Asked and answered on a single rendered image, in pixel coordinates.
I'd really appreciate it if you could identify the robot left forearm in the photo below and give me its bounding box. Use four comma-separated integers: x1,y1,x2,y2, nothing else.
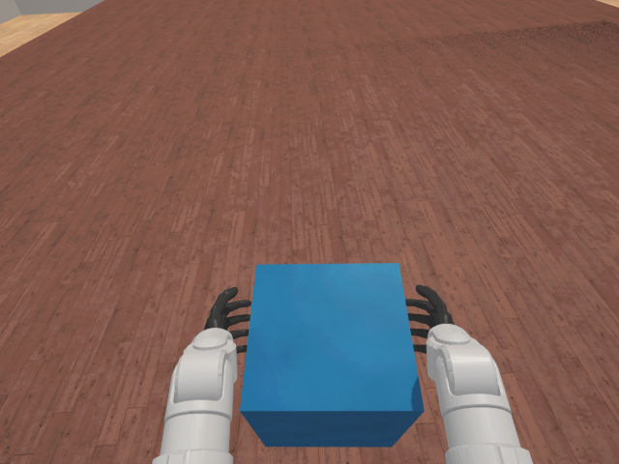
152,328,238,464

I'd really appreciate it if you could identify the left robot hand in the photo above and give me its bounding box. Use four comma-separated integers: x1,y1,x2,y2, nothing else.
204,287,251,354

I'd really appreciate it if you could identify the robot right forearm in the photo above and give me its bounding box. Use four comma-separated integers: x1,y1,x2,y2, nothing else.
427,324,533,464

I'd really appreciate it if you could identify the carton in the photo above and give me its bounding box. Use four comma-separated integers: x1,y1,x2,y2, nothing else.
240,263,425,448

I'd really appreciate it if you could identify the right robot hand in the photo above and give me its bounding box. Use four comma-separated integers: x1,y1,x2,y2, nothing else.
405,285,454,354

